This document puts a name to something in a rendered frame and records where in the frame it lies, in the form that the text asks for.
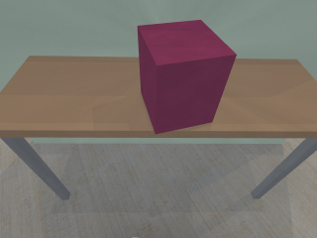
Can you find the table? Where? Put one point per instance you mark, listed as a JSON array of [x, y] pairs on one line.
[[100, 97]]

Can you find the carton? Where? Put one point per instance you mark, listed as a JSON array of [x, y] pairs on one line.
[[184, 68]]

